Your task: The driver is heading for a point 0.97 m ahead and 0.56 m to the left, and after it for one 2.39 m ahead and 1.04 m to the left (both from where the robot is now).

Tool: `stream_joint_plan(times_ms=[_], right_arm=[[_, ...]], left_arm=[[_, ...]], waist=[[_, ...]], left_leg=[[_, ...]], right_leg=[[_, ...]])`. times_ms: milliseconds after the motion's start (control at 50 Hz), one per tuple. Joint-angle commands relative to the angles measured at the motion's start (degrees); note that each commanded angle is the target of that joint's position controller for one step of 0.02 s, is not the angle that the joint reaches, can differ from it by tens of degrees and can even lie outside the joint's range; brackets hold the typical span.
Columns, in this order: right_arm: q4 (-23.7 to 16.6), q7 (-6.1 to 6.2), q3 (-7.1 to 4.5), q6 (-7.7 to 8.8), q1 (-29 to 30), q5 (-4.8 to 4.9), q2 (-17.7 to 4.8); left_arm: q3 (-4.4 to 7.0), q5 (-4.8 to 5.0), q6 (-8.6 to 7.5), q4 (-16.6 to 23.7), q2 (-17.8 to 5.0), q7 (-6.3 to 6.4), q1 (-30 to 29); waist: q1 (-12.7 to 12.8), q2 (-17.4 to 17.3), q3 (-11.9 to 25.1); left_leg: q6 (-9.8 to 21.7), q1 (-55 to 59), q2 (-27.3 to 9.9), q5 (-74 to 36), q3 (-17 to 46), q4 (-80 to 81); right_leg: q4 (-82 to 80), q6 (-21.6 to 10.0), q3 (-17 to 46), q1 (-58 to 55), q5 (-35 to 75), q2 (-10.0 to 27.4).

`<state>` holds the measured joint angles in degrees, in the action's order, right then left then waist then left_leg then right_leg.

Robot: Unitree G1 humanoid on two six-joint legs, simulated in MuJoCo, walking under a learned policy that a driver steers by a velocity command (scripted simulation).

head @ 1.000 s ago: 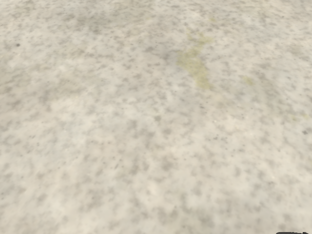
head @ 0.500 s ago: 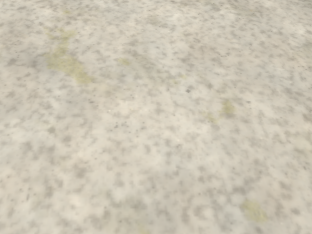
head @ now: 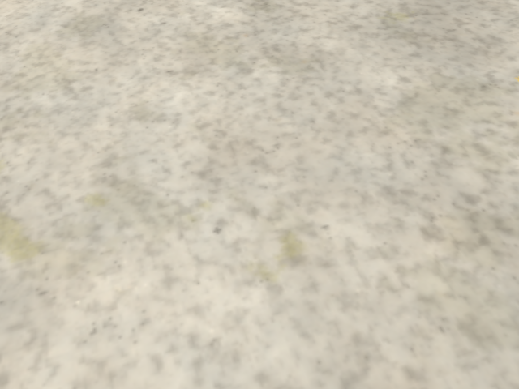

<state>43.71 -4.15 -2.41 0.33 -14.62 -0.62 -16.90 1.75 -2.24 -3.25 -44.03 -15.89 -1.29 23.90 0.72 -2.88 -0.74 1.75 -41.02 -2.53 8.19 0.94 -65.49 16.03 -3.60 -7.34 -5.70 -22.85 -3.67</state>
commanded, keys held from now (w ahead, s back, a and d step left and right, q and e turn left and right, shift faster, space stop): w+q+shift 1.00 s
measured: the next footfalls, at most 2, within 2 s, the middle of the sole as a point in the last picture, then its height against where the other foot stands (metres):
left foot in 0.20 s outside the picture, level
right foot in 0.60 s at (290, 282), level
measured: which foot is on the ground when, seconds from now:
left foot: up 0.00-0.18, down 0.20-0.62, up 0.64-1.00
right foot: down 0.00-0.20, up 0.22-0.58, down 0.60-1.00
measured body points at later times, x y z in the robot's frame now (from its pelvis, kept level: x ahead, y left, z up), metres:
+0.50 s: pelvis +0.43 +0.03 +0.00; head +0.46 +0.04 +0.45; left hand +0.63 +0.31 -0.04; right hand +0.49 -0.26 -0.12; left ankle +0.29 +0.02 -0.73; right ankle +0.70 -0.09 -0.67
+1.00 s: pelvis +0.85 +0.20 -0.02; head +0.87 +0.24 +0.43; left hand +0.58 +0.31 -0.14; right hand +1.20 +0.30 -0.05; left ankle +0.93 +0.39 -0.69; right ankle +0.77 -0.03 -0.72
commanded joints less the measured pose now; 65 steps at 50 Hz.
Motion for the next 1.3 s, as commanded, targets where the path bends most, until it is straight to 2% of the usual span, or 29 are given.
stream_joint_plan(times_ms=[20, 100, 160, 180, 200, 220, 240, 260, 300, 360, 520, 560, 600, 620, 640, 660, 700, 780, 940, 980, 1020, 1040, 1060, 1080, 1100, 1120, 1160, 1200, 1300], right_arm=[[-4.45, -0.40, -0.29, 0.99, 7.85, 0.21, -3.95], [-5.21, -0.67, 1.40, 0.60, 9.26, 0.16, -2.16], [0.65, 0.72, -0.87, -0.23, -11.80, 0.41, -8.32], [4.35, 1.39, -2.57, -0.28, -23.71, 0.11, -11.40], [5.87, 2.22, -4.05, -0.12, -27.21, 0.38, -13.24], [5.72, 2.62, -4.13, -0.49, -20.17, 0.49, -13.87], [3.31, 2.89, -4.24, -0.41, -14.10, 0.03, -15.32], [2.01, 3.12, -4.01, -0.06, -12.72, -0.06, -11.74], [2.68, 3.51, -3.00, 1.12, -9.38, -0.45, -8.01], [2.29, 3.87, -2.44, 3.87, -7.72, 0.15, -8.61], [3.49, 3.48, -4.28, 4.40, -12.39, 1.03, -11.53], [3.01, 3.90, -4.76, 4.54, -10.69, 0.75, -13.36], [1.37, 3.51, -5.18, 5.29, -3.67, -0.14, -15.38], [-0.53, 3.68, -2.91, 5.92, -2.43, -0.50, -6.29], [-4.68, 3.49, -0.83, 5.58, -9.46, 2.97, -1.16], [-2.67, 4.13, -0.96, 4.33, -6.46, 1.08, -6.39], [-2.68, 2.79, -1.54, 3.03, 0.01, -0.55, -7.88], [-7.36, 0.22, 0.15, 0.30, 6.20, -1.42, -2.30], [-13.81, -2.19, 2.21, 0.08, 21.37, -1.23, -2.09], [-12.45, -1.81, 1.91, 0.38, 19.36, -1.19, -3.07], [-8.84, -0.69, 0.48, 0.71, 7.41, -1.11, -6.29], [-5.12, 0.22, -1.02, 0.91, -4.73, -1.04, -8.89], [-1.30, 1.72, -3.00, 1.00, -13.40, -0.69, -11.53], [-1.33, 3.19, -4.70, 0.15, -8.98, 0.59, -16.60], [-4.42, 3.21, -5.49, -0.68, -7.93, -1.44, -21.31], [-4.49, 3.95, -5.71, -0.79, -9.88, -1.13, -18.68], [-2.33, 4.83, -4.25, 0.88, -5.53, -0.80, -12.54], [-2.43, 5.36, -1.92, 3.16, -1.72, -0.75, -7.34], [0.73, 3.19, -1.57, 6.80, -5.09, 0.15, -6.85]], left_arm=[[0.99, 0.13, -2.44, 1.75, -5.91, 0.45, -2.27], [0.71, 0.50, -3.35, -0.92, -8.11, 2.16, -1.26], [2.68, -0.86, -1.09, 0.15, -13.84, 4.01, -6.93], [3.13, -0.89, -0.28, 1.34, -14.71, 3.92, -10.65], [2.55, -0.14, -0.26, 1.33, -11.44, 2.85, -13.60], [-0.69, -1.41, -1.87, 4.48, -0.58, 1.60, -15.13], [-1.21, 0.44, -2.99, 9.91, -1.21, 0.83, -10.40], [-1.34, -0.53, -4.22, 9.59, -5.23, 0.65, -11.63], [-1.44, -1.67, -3.93, 9.14, -6.44, 0.85, -14.20], [-2.49, -2.83, -0.46, 10.16, -5.15, 0.72, -15.55], [-3.36, 0.42, -0.84, 16.74, -3.72, 0.15, -30.81], [-1.72, 0.40, -1.26, 14.79, -7.45, 1.11, -23.84], [1.40, 0.76, -1.81, 9.28, -13.38, 2.89, -1.75], [2.89, -1.03, -2.06, 6.78, -16.85, 4.07, 10.20], [3.70, -2.57, -1.68, 7.77, -20.81, 3.32, 3.16], [3.59, -1.77, -1.19, 9.07, -14.84, 2.75, -4.23], [1.93, -1.45, -0.89, 7.60, -7.42, 2.25, -7.24], [0.90, 0.36, -2.82, 0.33, -3.74, 1.30, -1.45], [1.54, 0.25, -4.52, -3.54, -7.93, 1.38, 0.66], [2.16, 0.32, -3.67, -3.71, -11.00, 2.26, 3.00], [3.10, 0.17, -1.72, -2.93, -14.52, 3.24, 1.41], [3.36, 0.05, -0.83, -1.52, -15.37, 3.23, -1.59], [3.33, -0.35, -0.31, -0.76, -14.22, 2.54, -2.93], [1.77, -1.15, -0.69, 1.99, -7.10, 1.42, -3.45], [1.47, 0.67, -1.89, 9.01, -7.92, 1.57, -2.38], [1.12, 0.50, -3.41, 9.99, -9.78, 1.53, -7.96], [0.45, -0.05, -3.45, 8.41, -8.62, 1.74, -8.79], [-0.16, -1.84, -0.71, 5.70, -6.75, 1.28, -3.71], [-1.81, 0.76, 0.21, 9.95, -2.33, -0.85, -17.34]], waist=[[-0.24, 7.12, -9.56], [-2.24, 7.84, -5.96], [-14.05, 11.63, 6.33], [-19.77, 9.94, 9.68], [-21.10, 1.54, 7.45], [-11.77, -10.65, 0.87], [-5.61, -12.82, 8.35], [-5.55, -1.60, 5.18], [-0.57, 9.02, -4.35], [2.25, 8.49, -7.89], [-6.91, -0.11, -2.66], [-3.33, -0.62, 3.41], [9.79, -0.68, 14.26], [12.20, 9.44, 20.84], [3.31, 28.92, 26.57], [3.08, 18.26, 18.15], [2.86, 5.55, 6.90], [0.21, 7.69, 0.01], [-0.44, 4.34, -8.67], [-2.07, 6.97, -5.07], [-9.29, 9.66, 2.49], [-14.64, 10.14, 7.54], [-16.72, 5.94, 10.52], [-9.79, -8.54, 6.69], [-7.03, -9.15, 18.14], [-9.02, 0.70, 15.48], [-2.37, 8.86, 1.24], [2.75, 9.98, -0.73], [-1.05, 4.52, -6.24]], left_leg=[[2.17, -5.16, 1.42, -6.27, -2.95, 7.17], [6.56, 9.12, 5.85, -8.42, -13.18, 20.08], [9.93, 27.93, 10.28, 0.73, -11.83, 19.65], [12.41, 39.35, 9.65, 4.54, -7.78, 23.37], [15.58, 47.41, 6.86, 4.00, -0.87, 31.77], [17.95, 49.38, 0.81, -1.40, 15.71, 28.94], [27.39, 56.09, -7.79, 13.85, 42.91, 43.27], [24.99, 51.61, -10.10, 25.80, 48.30, 52.76], [20.69, 35.29, -6.73, 20.82, 40.02, 54.99], [18.72, 19.90, -0.30, 11.75, 28.03, 57.29], [10.82, 30.69, 2.77, -26.30, 21.07, 52.02], [7.96, 35.03, 2.67, -40.68, 21.68, 41.69], [5.99, 27.68, 4.70, -37.50, 20.43, 16.90], [6.53, 17.42, 8.21, -0.75, 15.74, -3.10], [4.71, 2.65, 11.91, 20.66, 9.16, -15.88], [5.48, -2.86, 5.78, 13.30, 7.51, -17.95], [4.52, -1.67, 1.43, 6.89, 4.77, -13.24], [4.13, -4.84, -3.38, 6.17, 3.92, -11.31], [6.89, 2.89, 0.42, -8.35, -9.83, 16.65], [8.74, 9.54, 5.26, -5.89, -13.54, 20.06], [10.75, 23.47, 8.80, -0.64, -12.51, 21.29], [12.74, 36.85, 9.58, 1.31, -9.53, 23.06], [14.42, 51.78, 8.66, 3.19, -4.08, 27.98], [16.69, 56.91, -1.27, -1.50, 12.65, 28.34], [28.47, 71.07, -11.17, 3.37, 41.74, 39.64], [26.88, 66.85, -12.44, 10.98, 46.54, 48.23], [22.22, 46.51, -8.99, 4.90, 35.76, 51.18], [19.45, 32.39, -5.61, -2.63, 25.16, 52.15], [12.61, 23.10, 1.87, -15.53, 7.03, 59.07]], right_leg=[[-10.81, 1.02, -1.57, 6.26, 41.24, 12.84], [-8.18, 3.17, -6.63, 3.21, 80.85, 13.81], [18.68, 3.75, -5.82, -1.20, 100.90, 16.62], [36.86, 2.92, -4.48, 5.21, 93.66, 15.97], [62.49, 2.32, -5.21, 17.21, 50.11, 6.65], [80.50, 2.26, 0.74, 39.92, -2.64, -3.21], [84.70, 3.41, 13.45, 53.11, -3.89, -2.99], [78.04, 1.93, 15.79, 54.12, 0.69, 1.13], [66.85, 2.80, 14.96, 49.25, 3.65, 5.55], [53.31, 6.38, 11.88, 42.21, 4.32, 9.46], [16.46, 5.69, 6.44, 30.38, 28.41, 4.21], [13.51, 4.64, 7.38, 19.55, 22.83, 1.22], [15.70, 3.16, 10.20, -3.83, 13.15, 4.95], [15.11, 2.13, 23.68, -16.44, -7.64, 18.67], [0.48, -3.29, 58.43, -21.20, -19.43, 32.41], [-1.66, -4.20, 56.40, -13.25, -28.72, 29.00], [-0.96, -3.16, 36.33, 0.33, -10.18, 24.02], [-3.92, -0.69, 17.76, 7.96, 9.89, 20.94], [-10.02, 3.32, -8.11, 10.57, 45.83, 14.81], [-2.40, 4.16, -9.60, 4.33, 73.90, 15.63], [15.27, 4.10, -8.70, 3.22, 87.41, 18.25], [29.95, 3.04, -7.09, 8.34, 86.26, 19.40], [49.46, 3.11, -6.61, 19.95, 59.25, 16.07], [71.36, 4.60, -5.83, 38.44, -1.67, 5.30], [82.77, 6.16, 6.55, 55.40, -6.51, 1.92], [78.08, 5.68, 12.32, 58.81, -1.07, 5.29], [65.88, 5.51, 11.50, 53.15, 1.85, 9.94], [58.42, 6.43, 10.88, 43.36, 0.70, 12.70], [31.32, 3.26, 5.20, 37.57, 23.01, 13.59]])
